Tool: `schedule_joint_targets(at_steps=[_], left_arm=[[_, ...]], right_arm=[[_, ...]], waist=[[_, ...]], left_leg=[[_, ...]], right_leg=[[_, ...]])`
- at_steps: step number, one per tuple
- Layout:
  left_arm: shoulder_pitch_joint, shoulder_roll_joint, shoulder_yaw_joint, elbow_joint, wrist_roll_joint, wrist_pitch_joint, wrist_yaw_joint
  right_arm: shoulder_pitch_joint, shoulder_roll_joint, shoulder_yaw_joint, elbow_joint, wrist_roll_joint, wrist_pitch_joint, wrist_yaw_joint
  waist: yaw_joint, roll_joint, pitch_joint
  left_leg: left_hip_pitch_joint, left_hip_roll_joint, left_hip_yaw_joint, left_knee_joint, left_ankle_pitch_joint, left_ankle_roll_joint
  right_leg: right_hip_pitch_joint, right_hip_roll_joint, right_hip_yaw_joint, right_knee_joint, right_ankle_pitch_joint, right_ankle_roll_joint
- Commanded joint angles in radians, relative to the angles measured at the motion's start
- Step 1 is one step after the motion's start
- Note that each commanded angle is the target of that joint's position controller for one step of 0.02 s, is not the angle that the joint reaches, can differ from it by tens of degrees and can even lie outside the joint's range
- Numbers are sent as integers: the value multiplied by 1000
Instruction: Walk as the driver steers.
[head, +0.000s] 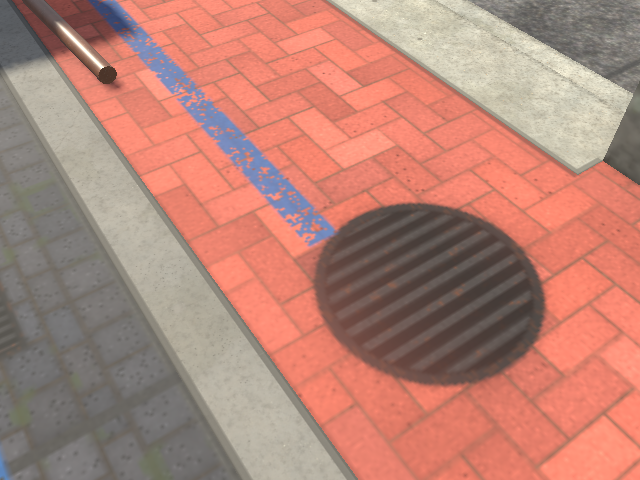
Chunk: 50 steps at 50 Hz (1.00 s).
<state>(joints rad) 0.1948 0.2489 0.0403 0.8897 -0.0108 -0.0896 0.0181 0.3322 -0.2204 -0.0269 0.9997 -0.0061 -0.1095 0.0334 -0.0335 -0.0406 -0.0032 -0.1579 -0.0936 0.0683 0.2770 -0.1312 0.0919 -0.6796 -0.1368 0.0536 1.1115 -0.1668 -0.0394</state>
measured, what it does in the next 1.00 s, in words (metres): walks ahead: right foot, then left foot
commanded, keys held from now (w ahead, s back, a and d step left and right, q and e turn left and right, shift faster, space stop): w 1.00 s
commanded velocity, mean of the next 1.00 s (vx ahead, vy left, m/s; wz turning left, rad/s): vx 0.50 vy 0.00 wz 0.00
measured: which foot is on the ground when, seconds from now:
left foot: down 0.00-0.32, up 0.34-0.84, down 0.86-1.00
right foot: up 0.00-0.28, down 0.30-0.88, up 0.90-1.00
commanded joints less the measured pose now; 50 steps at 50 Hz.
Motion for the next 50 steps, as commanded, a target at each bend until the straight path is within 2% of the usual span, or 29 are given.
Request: schedule_joint_targets(at_steps=[1,5,8,10,12,13,14,15,16,17,18,19,20,21,23,25,28,32,37,40,41,42,43,44,45,46,47,48,50], left_arm=[[17,46,14,-44,10,0,4],[-137,28,6,-83,0,-11,-10],[-221,30,1,-112,-9,-15,-28],[-251,40,1,-133,-12,-22,-43],[-221,62,8,-137,-12,-31,-52],[-159,84,19,-124,-11,-35,-53],[-19,122,42,-81,-10,-37,-50],[188,197,68,-31,-2,-38,-41],[313,309,95,-5,14,-29,-40],[322,223,71,-2,11,-28,-43],[222,164,51,-18,5,-30,-42],[119,127,37,-43,3,-27,-42],[53,92,26,-53,7,-26,-48],[27,70,19,-51,14,-28,-52],[48,67,19,-27,16,-33,-56],[85,98,27,-4,17,-36,-48],[135,111,29,18,14,-26,-29],[189,128,31,41,4,-19,-16],[255,136,38,86,-5,0,-8],[231,154,48,89,-8,13,-3],[210,162,51,85,-7,18,-3],[192,149,45,80,-3,24,-3],[190,120,30,60,9,24,-4],[308,-5,-7,49,14,2,-17],[295,34,-1,67,-4,-26,-23],[197,118,22,37,-32,-42,-26],[125,129,24,17,-35,-46,-21],[87,121,31,12,-20,-40,-12],[127,80,35,20,-8,-10,-5]], right_arm=[[-33,-138,-23,-56,3,-14,-22],[46,-162,-27,-38,18,-2,-34],[98,-168,-30,-16,25,10,-35],[113,-171,-34,-7,25,21,-38],[99,-185,-40,-7,26,31,-40],[76,-193,-42,-12,25,36,-40],[57,-179,-37,-18,20,41,-40],[48,-142,-19,-42,6,40,-39],[159,-18,18,-57,3,17,-28],[155,-69,9,-38,22,-12,-22],[57,-160,-16,-68,49,-26,-19],[-11,-166,-18,-86,50,-28,-23],[-46,-153,-23,-89,35,-21,-31],[-33,-136,-28,-88,26,-6,-36],[5,-90,-26,-76,22,20,-38],[-31,-91,-30,-94,17,30,-41],[-154,-87,-33,-136,10,29,-40],[-295,-69,-26,-174,17,20,-28],[-415,-75,-21,-223,26,10,-3],[-381,-103,-30,-227,27,-1,11],[-314,-126,-42,-210,26,-3,9],[-167,-162,-65,-163,24,-3,4],[24,-229,-89,-115,17,-2,-5],[141,-328,-112,-91,2,4,-9],[138,-250,-87,-90,10,6,-6],[46,-197,-71,-103,18,3,-7],[-49,-160,-59,-127,17,3,-7],[-113,-127,-48,-135,10,2,-3],[-138,-92,-38,-124,-4,-3,4]], waist=[[40,72,61],[-17,79,65],[-47,87,86],[-47,93,93],[-16,108,75],[24,121,40],[95,112,-42],[172,53,-192],[144,-204,-338],[154,-207,-401],[133,-142,-237],[102,-67,-150],[73,-12,-80],[38,-32,-51],[13,-42,-31],[8,-25,-5],[33,-14,24],[75,-19,56],[103,-20,102],[63,-37,71],[23,-51,27],[-50,-41,-57],[-117,20,-194],[-77,273,-340],[-87,282,-400],[-72,223,-239],[-42,143,-146],[-11,89,-74],[43,128,-42]], left_leg=[[-85,283,-207,-191,80,163],[1,270,-160,-179,91,124],[94,300,-163,-142,77,120],[161,333,-175,-102,87,111],[199,354,-185,-44,163,95],[198,344,-171,26,303,81],[172,294,-129,190,465,57],[8,233,-75,473,390,21],[-421,56,-21,880,-54,-59],[-556,44,-181,1035,-414,-47],[-641,110,-187,1084,-354,-25],[-617,169,-156,1048,-253,-20],[-574,202,-139,980,-184,-25],[-510,231,-142,919,-135,-28],[-450,235,-125,876,-92,-41],[-499,240,-120,812,-31,-56],[-580,241,-117,637,103,-73],[-541,206,-84,408,242,-72],[-568,186,-84,282,186,-47],[-463,156,-60,241,79,-11],[-348,122,-30,233,57,5],[-150,85,-2,220,63,29],[160,194,-125,251,82,83],[548,450,-592,176,-52,248],[578,491,-819,34,-133,269],[448,457,-668,24,-142,208],[285,418,-521,4,-74,169],[135,375,-419,-31,2,147],[-9,319,-311,-94,54,127]], right_leg=[[-33,-34,5,-152,162,25],[5,14,-38,-418,284,33],[2,33,-46,-513,250,30],[-1,42,-42,-559,184,10],[68,61,-53,-598,105,-19],[168,89,-77,-616,79,-37],[352,125,-104,-635,78,-63],[660,19,13,-605,99,-123],[1065,-232,467,-673,-15,-285],[1098,-274,702,-808,-93,-312],[967,-239,546,-813,-89,-248],[811,-197,392,-832,-8,-212],[672,-148,288,-871,63,-191],[585,-110,214,-906,100,-172],[508,-77,140,-950,173,-180],[506,-75,97,-971,253,-192],[550,-73,62,-987,282,-183],[578,-55,14,-1008,214,-158],[725,-113,19,-958,211,-152],[775,-134,18,-875,361,-129],[769,-120,2,-798,524,-116],[729,-70,-35,-628,650,-93],[546,-14,-74,-355,505,-59],[127,169,-95,56,-20,18],[-7,188,62,214,-395,8],[-95,124,66,262,-343,-12],[-77,64,33,221,-242,-21],[-31,27,15,153,-171,-18],[84,-11,19,67,-98,-16]])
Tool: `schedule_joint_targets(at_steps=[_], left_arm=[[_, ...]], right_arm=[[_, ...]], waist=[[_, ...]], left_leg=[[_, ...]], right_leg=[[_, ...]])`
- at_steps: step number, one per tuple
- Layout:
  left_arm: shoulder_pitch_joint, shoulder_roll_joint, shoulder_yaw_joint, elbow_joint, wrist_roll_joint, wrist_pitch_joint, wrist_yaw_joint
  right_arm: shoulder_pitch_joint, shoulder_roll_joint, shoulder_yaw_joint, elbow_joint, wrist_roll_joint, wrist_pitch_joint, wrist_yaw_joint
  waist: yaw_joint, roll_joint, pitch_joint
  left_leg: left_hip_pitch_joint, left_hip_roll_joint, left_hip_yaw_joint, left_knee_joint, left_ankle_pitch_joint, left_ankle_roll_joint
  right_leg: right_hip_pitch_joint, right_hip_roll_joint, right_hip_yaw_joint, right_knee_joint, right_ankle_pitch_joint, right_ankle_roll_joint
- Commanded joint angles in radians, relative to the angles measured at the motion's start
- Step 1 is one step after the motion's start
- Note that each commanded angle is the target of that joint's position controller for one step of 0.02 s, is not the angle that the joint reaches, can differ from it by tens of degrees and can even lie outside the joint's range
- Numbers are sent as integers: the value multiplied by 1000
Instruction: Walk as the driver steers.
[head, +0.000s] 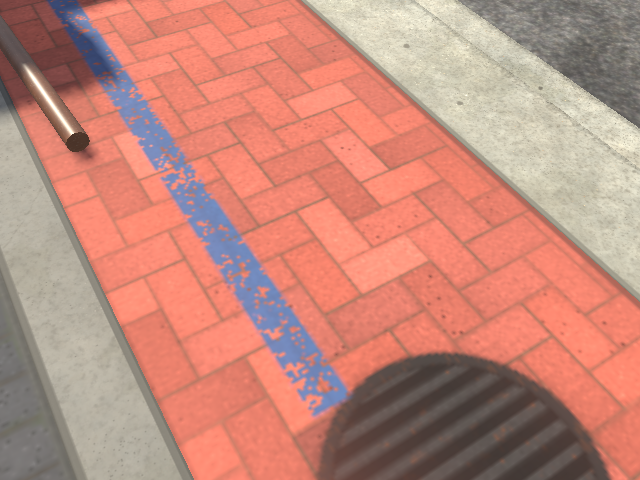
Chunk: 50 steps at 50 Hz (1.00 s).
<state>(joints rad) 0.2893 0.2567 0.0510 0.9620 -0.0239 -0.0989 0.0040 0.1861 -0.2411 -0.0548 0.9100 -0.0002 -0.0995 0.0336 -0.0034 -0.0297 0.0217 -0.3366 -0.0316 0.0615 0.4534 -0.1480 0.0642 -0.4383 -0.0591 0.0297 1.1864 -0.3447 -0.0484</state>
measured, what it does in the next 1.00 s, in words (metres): walks ahead: right foot, then left foot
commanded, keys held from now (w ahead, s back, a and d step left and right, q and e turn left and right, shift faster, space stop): w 0.98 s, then w+e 0.02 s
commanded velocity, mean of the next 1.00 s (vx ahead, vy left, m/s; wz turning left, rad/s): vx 0.50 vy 0.00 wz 0.00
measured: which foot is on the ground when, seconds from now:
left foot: down 0.00-0.44, up 0.46-0.96, down 0.98-1.00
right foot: up 0.00-0.40, down 0.42-1.00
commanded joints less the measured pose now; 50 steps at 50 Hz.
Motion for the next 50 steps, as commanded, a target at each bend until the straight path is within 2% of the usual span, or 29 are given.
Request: schedule_joint_targets(at_steps=[1,4,6,10,15,18,19,20,21,22,23,24,25,26,27,28,29,31,34,38,43,46,47,48,49,50], left_arm=[[49,50,23,-47,6,11,10],[-32,55,29,-80,15,23,15],[-107,52,31,-104,20,21,13],[-240,30,21,-140,14,13,-2],[-374,31,10,-190,3,2,-29],[-359,56,15,-202,1,-8,-45],[-305,77,24,-190,2,-10,-45],[-190,107,42,-156,6,-11,-42],[-7,162,68,-101,10,-11,-34],[153,262,92,-72,31,-8,-26],[178,234,80,-59,18,-3,-29],[114,166,57,-70,11,-4,-29],[27,127,45,-92,14,-3,-26],[-47,102,35,-102,21,-5,-30],[-87,73,26,-106,30,-10,-33],[-98,61,22,-100,35,-11,-36],[-90,62,23,-92,32,-14,-37],[-58,94,30,-73,30,-18,-29],[-8,117,34,-52,28,-13,-11],[49,124,33,-28,18,-6,0],[128,135,40,19,8,11,5],[115,152,50,29,4,24,11],[94,161,53,25,3,29,11],[70,154,50,20,2,34,12],[67,123,37,9,10,36,11],[160,26,7,-12,24,24,4]], right_arm=[[25,-79,-12,-23,-8,-16,3],[77,-126,-22,3,-6,-19,-15],[113,-130,-22,16,-3,-12,-27],[169,-139,-20,37,7,-4,-38],[250,-149,-26,82,14,15,-43],[238,-164,-36,90,18,28,-48],[216,-174,-39,85,19,31,-49],[189,-172,-38,79,20,36,-49],[180,-145,-26,67,13,38,-48],[265,-59,1,45,0,26,-41],[297,-14,19,60,10,0,-33],[215,-119,-9,44,36,-20,-27],[126,-142,-13,16,49,-30,-27],[84,-132,-16,9,40,-28,-33],[84,-125,-25,12,26,-16,-40],[108,-101,-25,18,22,-1,-41],[127,-77,-24,24,21,12,-43],[102,-67,-26,14,16,25,-47],[-10,-73,-30,-23,5,27,-47],[-143,-50,-21,-58,9,19,-33],[-271,-53,-9,-105,21,10,-10],[-253,-83,-15,-116,23,0,4],[-198,-104,-25,-104,23,-3,5],[-77,-134,-44,-67,19,-4,2],[107,-192,-70,-12,13,-4,-6],[254,-296,-95,11,-8,-1,-15]], waist=[[22,117,-58],[18,88,-14],[0,80,-1],[-41,87,27],[-81,85,72],[-48,105,55],[-14,119,21],[51,120,-47],[124,94,-165],[123,-94,-337],[111,-250,-436],[115,-169,-322],[96,-111,-203],[62,-31,-120],[26,-29,-83],[1,-44,-68],[-11,-46,-60],[-20,-36,-29],[2,-18,3],[41,-28,28],[78,-30,70],[46,-50,53],[11,-63,19],[-55,-59,-52],[-124,-23,-173],[-114,189,-336]], left_leg=[[141,248,-273,-291,102,164],[145,250,-222,-330,180,179],[183,245,-198,-336,204,167],[219,218,-137,-346,179,135],[367,271,-138,-295,182,133],[431,304,-144,-220,308,112],[430,297,-133,-162,452,100],[407,262,-100,-33,611,80],[290,204,-59,186,596,48],[-75,84,-8,582,226,-16],[-306,-35,-107,818,-403,-40],[-408,35,-184,912,-388,-16],[-430,88,-153,900,-304,0],[-391,133,-131,832,-219,0],[-330,166,-135,764,-169,-1],[-274,179,-137,730,-141,-3],[-249,183,-131,700,-129,-7],[-281,190,-122,631,-74,-24],[-371,191,-118,466,80,-48],[-337,154,-83,241,246,-53],[-354,128,-73,105,206,-38],[-285,106,-61,61,100,-1],[-190,79,-37,50,72,14],[-20,43,-5,31,74,37],[258,83,-52,59,97,76],[667,351,-445,42,38,207]], right_leg=[[-142,-92,34,-31,93,-2],[-229,-102,27,-153,203,24],[-282,-100,24,-265,303,36],[-253,-63,-10,-492,455,37],[-282,-35,-24,-628,402,21],[-213,-12,-36,-674,299,-16],[-117,16,-58,-684,270,-32],[52,53,-90,-704,278,-56],[325,28,-58,-681,307,-94],[741,-233,313,-680,261,-223],[877,-357,693,-854,136,-314],[787,-319,613,-878,66,-260],[638,-283,462,-895,107,-220],[477,-243,352,-933,189,-199],[373,-207,279,-965,242,-181],[306,-185,237,-997,257,-176],[272,-175,207,-1021,271,-181],[245,-170,160,-1057,320,-195],[284,-165,115,-1079,359,-187],[306,-130,40,-1086,352,-151],[444,-181,35,-1038,350,-145],[510,-216,44,-965,461,-123],[511,-209,32,-904,600,-111],[487,-169,-3,-765,755,-89],[359,-112,-44,-534,718,-56],[-19,25,-88,-130,320,10]])
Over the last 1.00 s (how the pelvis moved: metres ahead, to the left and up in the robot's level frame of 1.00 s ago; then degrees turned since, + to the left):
0.56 -0.01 -0.01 1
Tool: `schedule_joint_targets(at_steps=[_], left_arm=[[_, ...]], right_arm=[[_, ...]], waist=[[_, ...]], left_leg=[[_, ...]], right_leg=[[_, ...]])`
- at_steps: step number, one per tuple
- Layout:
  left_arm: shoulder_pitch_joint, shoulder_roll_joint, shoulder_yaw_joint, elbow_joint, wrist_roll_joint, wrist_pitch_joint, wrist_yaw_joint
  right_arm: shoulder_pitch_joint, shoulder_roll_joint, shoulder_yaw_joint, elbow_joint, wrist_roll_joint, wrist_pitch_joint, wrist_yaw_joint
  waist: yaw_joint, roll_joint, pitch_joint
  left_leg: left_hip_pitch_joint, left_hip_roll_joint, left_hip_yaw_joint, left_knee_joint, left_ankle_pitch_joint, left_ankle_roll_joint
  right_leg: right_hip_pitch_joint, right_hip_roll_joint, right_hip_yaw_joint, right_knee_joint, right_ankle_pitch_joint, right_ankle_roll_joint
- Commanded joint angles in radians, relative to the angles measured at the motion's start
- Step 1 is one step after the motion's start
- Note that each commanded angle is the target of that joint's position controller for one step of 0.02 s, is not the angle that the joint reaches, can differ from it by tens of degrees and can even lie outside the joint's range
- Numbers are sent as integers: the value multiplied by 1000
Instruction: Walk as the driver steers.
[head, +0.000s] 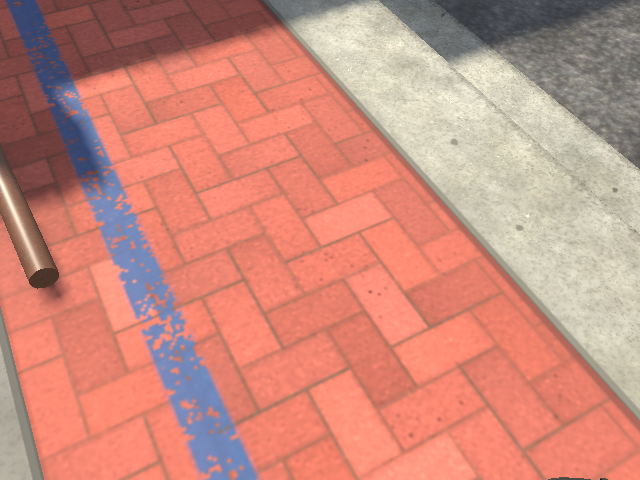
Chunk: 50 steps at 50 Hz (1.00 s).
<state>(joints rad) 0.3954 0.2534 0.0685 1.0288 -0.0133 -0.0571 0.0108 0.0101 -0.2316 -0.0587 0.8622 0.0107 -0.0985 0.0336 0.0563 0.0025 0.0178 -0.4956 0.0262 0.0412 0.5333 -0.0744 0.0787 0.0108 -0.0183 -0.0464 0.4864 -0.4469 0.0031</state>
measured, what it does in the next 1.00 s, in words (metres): walks ahead, turning right: right foot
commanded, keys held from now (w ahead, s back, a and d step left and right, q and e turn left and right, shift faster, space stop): w+e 1.00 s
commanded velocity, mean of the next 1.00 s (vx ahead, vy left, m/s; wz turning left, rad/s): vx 0.50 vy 0.00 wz -0.47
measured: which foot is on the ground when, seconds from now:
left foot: down 0.00-0.56, up 0.58-1.00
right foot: down 0.00-0.00, up 0.02-0.54, down 0.56-1.00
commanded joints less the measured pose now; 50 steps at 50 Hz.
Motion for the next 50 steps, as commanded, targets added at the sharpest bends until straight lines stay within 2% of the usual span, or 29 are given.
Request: schedule_joint_targets(at_steps=[1,2,3,4,5,7,10,13,16,19,22,23,25,26,27,28,29,30,31,32,33,34,37,39,42,44,47,49,50], left_arm=[[72,2,-23,-64,-2,-42,-9],[-11,106,6,-78,-33,-58,-11],[-83,124,10,-99,-43,-62,-9],[-118,114,14,-103,-35,-55,-1],[-112,106,24,-97,-26,-39,6],[-65,54,23,-82,-24,-9,4],[-113,47,29,-104,-21,10,6],[-181,46,33,-131,-11,6,-4],[-276,30,23,-166,-6,3,-23],[-376,10,10,-215,-5,4,-41],[-435,9,5,-266,-8,5,-63],[-432,17,7,-279,-9,5,-69],[-373,57,25,-290,-11,9,-77],[-279,93,44,-276,-15,11,-77],[-121,151,75,-241,-17,11,-67],[21,244,108,-211,-12,20,-43],[-33,315,113,-239,-17,14,-37],[14,236,84,-239,0,7,-38],[-17,176,69,-239,7,-5,-36],[-94,138,58,-251,0,-15,-40],[-159,101,45,-268,-2,-19,-39],[-191,91,38,-284,4,-21,-33],[-174,144,47,-292,1,-24,-15],[-145,172,55,-291,-2,-21,-2],[-104,172,57,-286,-7,-11,4],[-69,171,57,-276,-9,-7,2],[-43,156,53,-269,-14,0,4],[-54,160,54,-278,-9,7,10],[-71,147,49,-288,-7,9,11]], right_arm=[[450,-261,-74,67,-8,1,-11],[380,-194,-53,57,-3,-3,-12],[295,-152,-41,35,-5,-6,-16],[221,-116,-29,28,-11,-10,-13],[180,-84,-20,28,-18,-17,-11],[177,-75,-19,45,-28,-22,-12],[209,-114,-29,67,-33,-28,-28],[230,-122,-30,75,-35,-24,-44],[249,-133,-29,78,-28,-19,-56],[319,-147,-33,100,-19,-4,-63],[348,-164,-41,107,-9,21,-65],[334,-176,-45,101,-6,28,-67],[307,-209,-54,84,2,40,-75],[289,-224,-57,76,3,48,-77],[260,-226,-56,65,8,50,-77],[264,-202,-46,42,-7,38,-75],[336,-51,-2,-11,-22,0,-53],[232,-127,-14,-37,18,-51,-32],[155,-149,-20,-64,48,-71,-24],[150,-141,-20,-58,35,-74,-29],[150,-158,-32,-47,7,-64,-38],[171,-160,-38,-46,-2,-48,-38],[153,-129,-36,-69,-21,-15,-43],[69,-112,-27,-99,-27,-10,-47],[-38,-88,-14,-130,-20,-14,-38],[-86,-98,-13,-153,-7,-18,-31],[-99,-140,-23,-173,-1,-30,-20],[-54,-164,-33,-168,1,-43,-14],[25,-178,-42,-147,-2,-49,-16]], waist=[[-171,278,-423],[-175,186,-288],[-150,130,-184],[-116,69,-106],[-83,84,-64],[-50,102,-40],[-45,64,3],[-55,54,23],[-81,45,49],[-119,25,85],[-127,30,97],[-110,43,86],[-58,93,19],[0,111,-36],[87,94,-117],[133,-29,-209],[5,-267,-295],[70,-146,-365],[67,-106,-247],[8,-2,-147],[-28,16,-107],[-59,4,-86],[-81,-2,-48],[-58,-23,-24],[-10,-66,-12],[14,-85,-12],[11,-103,-23],[-22,-134,-33],[-68,-140,-60]], left_leg=[[921,399,-761,-211,-164,266],[809,365,-646,-228,-226,208],[663,334,-490,-245,-198,161],[511,293,-378,-288,-148,132],[418,255,-291,-326,-111,106],[326,229,-194,-378,-53,97],[327,228,-91,-411,62,102],[368,216,-4,-419,130,86],[388,204,79,-433,149,64],[499,235,118,-410,203,61],[617,270,151,-336,343,58],[628,273,169,-293,473,50],[639,274,194,-150,819,31],[621,267,199,-10,925,20],[536,230,214,200,870,-10],[277,175,213,519,490,-56],[-173,-73,83,897,-453,-119],[-283,-49,-139,955,-471,-84],[-336,4,-141,910,-398,-53],[-292,52,-137,793,-326,-47],[-220,84,-129,698,-294,-55],[-152,99,-131,657,-272,-67],[-109,95,-102,498,-211,-118],[-110,73,-85,341,-86,-141],[-35,17,-72,104,120,-140],[-2,-7,-75,34,172,-135],[11,-16,-108,-39,111,-111],[71,-21,-106,-63,26,-85],[175,-28,-90,-100,23,-62]], right_leg=[[-667,80,117,782,-128,-29],[-763,18,189,870,-98,-51],[-774,-41,161,850,-5,-67],[-728,-83,145,783,79,-67],[-675,-114,150,722,135,-68],[-601,-128,154,685,189,-67],[-685,-123,176,613,303,-55],[-741,-105,177,468,451,-43],[-716,-94,106,315,552,-43],[-761,-89,62,222,538,-55],[-788,-69,7,170,431,-76],[-745,-48,-22,156,384,-90],[-597,21,-86,165,281,-127],[-469,58,-101,160,244,-153],[-235,93,-89,71,314,-192],[67,-45,154,29,304,-254],[379,-300,759,-102,216,-464],[410,-318,848,-202,199,-450],[322,-283,681,-194,261,-397],[152,-234,548,-198,362,-355],[23,-195,457,-210,440,-324],[-72,-174,421,-232,483,-320],[-208,-145,360,-272,560,-321],[-253,-111,313,-277,557,-298],[-294,-56,271,-254,459,-242],[-280,-68,304,-237,403,-225],[-184,-104,392,-151,356,-210],[-147,-120,446,-86,375,-196],[-155,-93,443,-22,418,-176]])
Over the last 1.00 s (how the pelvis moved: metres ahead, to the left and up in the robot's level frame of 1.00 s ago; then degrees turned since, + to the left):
0.55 -0.01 -0.02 0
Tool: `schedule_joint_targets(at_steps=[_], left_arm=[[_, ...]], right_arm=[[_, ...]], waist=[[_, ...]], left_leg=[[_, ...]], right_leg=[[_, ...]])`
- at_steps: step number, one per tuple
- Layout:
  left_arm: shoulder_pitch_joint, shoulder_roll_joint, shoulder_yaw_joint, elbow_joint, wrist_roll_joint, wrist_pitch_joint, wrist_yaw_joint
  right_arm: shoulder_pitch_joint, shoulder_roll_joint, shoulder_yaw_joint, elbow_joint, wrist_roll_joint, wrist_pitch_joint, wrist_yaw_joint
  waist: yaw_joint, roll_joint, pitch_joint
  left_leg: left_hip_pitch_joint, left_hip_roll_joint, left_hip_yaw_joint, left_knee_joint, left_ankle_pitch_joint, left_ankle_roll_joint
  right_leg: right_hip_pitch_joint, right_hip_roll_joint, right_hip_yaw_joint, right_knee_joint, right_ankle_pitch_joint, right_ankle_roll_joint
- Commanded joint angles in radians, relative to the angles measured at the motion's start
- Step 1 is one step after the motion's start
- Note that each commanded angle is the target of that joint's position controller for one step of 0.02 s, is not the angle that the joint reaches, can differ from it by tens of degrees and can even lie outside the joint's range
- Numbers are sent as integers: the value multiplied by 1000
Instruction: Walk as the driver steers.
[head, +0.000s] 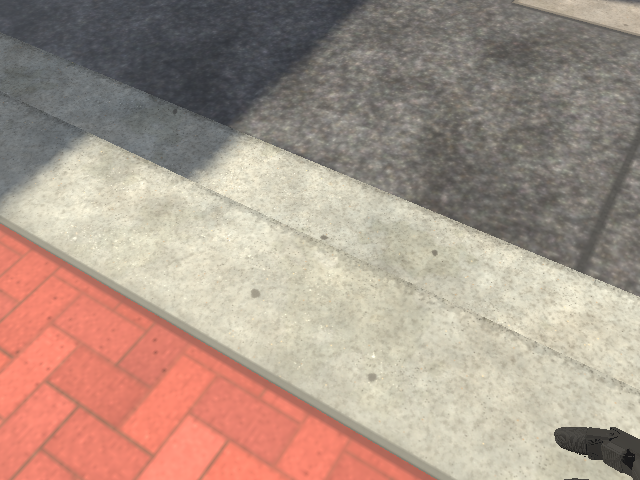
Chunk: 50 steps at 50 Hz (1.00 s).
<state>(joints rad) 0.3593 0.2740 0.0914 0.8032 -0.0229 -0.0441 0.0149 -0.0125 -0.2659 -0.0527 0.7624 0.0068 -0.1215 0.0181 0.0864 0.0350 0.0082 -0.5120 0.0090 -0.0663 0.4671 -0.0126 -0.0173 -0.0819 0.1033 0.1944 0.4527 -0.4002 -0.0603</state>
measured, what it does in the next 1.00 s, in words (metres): walks ahead: left foot, then right foot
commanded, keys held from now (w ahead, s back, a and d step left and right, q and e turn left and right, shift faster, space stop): w+e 0.32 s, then w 0.12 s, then w+q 0.56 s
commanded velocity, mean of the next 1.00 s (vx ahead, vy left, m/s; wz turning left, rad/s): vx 0.50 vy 0.00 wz -0.12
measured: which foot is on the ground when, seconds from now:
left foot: up 0.00-0.00, down 0.02-0.56, up 0.58-1.00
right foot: down 0.00-0.02, up 0.04-0.54, down 0.56-1.00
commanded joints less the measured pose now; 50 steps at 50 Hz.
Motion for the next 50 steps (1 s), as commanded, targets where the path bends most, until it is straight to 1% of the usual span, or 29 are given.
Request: schedule_joint_targets(at_steps=[1,2,3,4,5,6,7,9,13,16,17,18,20,25,26,27,28,29,30,31,32,33,34,36,41,46,47,48,50], left_arm=[[-52,84,11,-79,7,-7,4],[-29,29,-10,-103,29,-10,3],[122,10,-18,-131,-17,-22,0],[93,126,1,-95,-28,-19,4],[-19,168,13,-112,-16,-12,3],[-64,151,14,-121,-6,-6,4],[-90,136,16,-133,3,-5,1],[-74,92,12,-141,-10,5,-8],[-132,59,2,-186,-2,16,-11],[-185,50,-4,-201,-5,9,-28],[-71,-13,-55,-115,148,-20,-92],[-114,-8,-43,-117,136,-29,-113],[-260,36,-41,-159,100,-35,-122],[-347,66,-56,-201,96,-25,-84],[-330,79,-52,-200,86,-32,-80],[-281,103,-42,-194,71,-40,-76],[-144,160,-16,-155,56,-53,-68],[113,219,-6,-81,60,-51,-51],[327,217,-13,-28,73,-40,-37],[401,197,-4,40,108,-55,-25],[267,199,3,42,81,-68,-22],[141,126,-14,27,75,-66,-9],[86,64,-35,17,62,-63,-7],[-13,-26,-66,-17,80,-61,-9],[-37,24,-59,-17,128,-89,-7],[70,80,-52,58,119,-85,-42],[55,83,-35,66,-17,-71,-28],[102,79,-42,76,-24,-67,-19],[108,121,-29,91,17,-48,3]], right_arm=[[173,-182,-64,-25,-14,-32,-5],[342,-245,-78,-9,-20,-27,-13],[386,-301,-91,29,-25,-13,-3],[332,-181,-65,-7,-6,-9,-1],[283,-122,-49,-19,-2,-1,-7],[233,-111,-40,-25,-13,7,-7],[205,-92,-35,-17,-17,12,-8],[201,-83,-32,-4,-19,8,-10],[231,-134,-51,23,-13,-2,-15],[234,-151,-55,29,-11,11,-20],[324,-17,-9,20,-107,-29,-8],[373,-36,-10,45,-103,-36,-2],[394,-95,-11,53,-89,-28,12],[424,-153,-14,85,-72,-2,39],[406,-175,-18,86,-71,5,39],[386,-196,-20,91,-77,8,39],[387,-184,-16,92,-98,3,45],[558,-17,36,81,-112,-11,55],[591,28,63,84,-121,-19,91],[339,-29,30,44,-71,-15,97],[289,-44,22,34,-56,-25,74],[318,-59,19,52,-78,-18,50],[337,-29,28,46,-89,-15,39],[353,19,41,54,-89,4,48],[228,31,48,30,-62,11,85],[114,-13,41,-8,-60,32,86],[71,9,35,-28,-3,69,60],[25,-8,32,-44,-14,82,55],[60,-24,18,-50,-37,99,48]], waist=[[-157,-148,-143],[-205,3,-296],[-117,380,-365],[-146,203,-258],[-170,100,-141],[-147,30,-79],[-129,31,-31],[-103,74,-15],[-105,38,-3],[-119,32,5],[-142,38,-18],[-156,31,46],[-176,21,61],[-138,49,91],[-104,46,77],[-47,54,36],[8,34,-67],[19,-160,-404],[92,-226,-582],[154,-146,-233],[88,-181,-39],[25,-161,-22],[-22,-165,-28],[-99,-117,-23],[-98,-68,14],[-74,-80,52],[-84,-104,113],[-43,-83,125],[-66,-129,106]], left_leg=[[394,60,-34,-16,-43,78],[665,248,-235,-6,-88,134],[890,440,-738,-135,-347,294],[817,412,-713,-172,-541,261],[687,366,-521,-177,-498,211],[559,321,-396,-194,-361,190],[473,285,-308,-215,-265,186],[395,248,-184,-264,-175,181],[412,270,-49,-311,-5,216],[437,246,70,-313,71,195],[475,262,91,-363,-44,255],[490,266,94,-368,-53,253],[527,250,138,-357,-26,238],[627,304,127,-326,118,232],[618,305,137,-282,225,229],[539,283,169,-193,418,212],[417,209,232,6,499,152],[84,95,248,380,190,76],[-115,-50,115,611,-567,49],[-300,-30,-17,778,-508,89],[-347,43,-11,831,-413,104],[-252,102,-18,794,-365,128],[-201,125,-17,792,-331,124],[-109,138,-26,759,-276,115],[-172,131,31,458,63,83],[-149,81,56,247,167,80],[-108,43,182,197,184,89],[-60,19,203,164,161,96],[-17,-31,223,143,-13,128]], right_leg=[[-126,-161,156,179,387,-79],[-278,-75,40,483,146,-32],[-628,-1,-27,759,-227,12],[-726,-84,9,871,-162,24],[-742,-118,-25,880,-64,27],[-696,-153,-50,855,5,32],[-674,-180,-50,803,49,32],[-613,-215,-71,746,81,31],[-678,-234,-85,627,185,54],[-664,-229,-116,474,340,55],[-658,-218,-146,462,415,58],[-691,-217,-129,432,425,52],[-690,-198,-166,321,428,40],[-583,-142,-195,150,268,-16],[-493,-113,-224,100,294,-36],[-296,-78,-253,70,364,-65],[-23,-63,-240,136,422,-101],[561,-282,12,222,572,-284],[783,-519,456,11,493,-412],[566,-448,404,-94,332,-248],[304,-438,244,-129,212,-192],[135,-399,133,-169,162,-164],[36,-414,89,-188,234,-181],[-102,-417,9,-267,312,-175],[-128,-345,-279,-327,526,-158],[-13,-377,-359,-293,694,-150],[-20,-317,-438,-264,656,-62],[-27,-316,-435,-259,676,-45],[96,-335,-440,-142,953,-18]])
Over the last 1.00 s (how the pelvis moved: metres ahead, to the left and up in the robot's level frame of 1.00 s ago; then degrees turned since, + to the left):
0.55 -0.09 0.01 -31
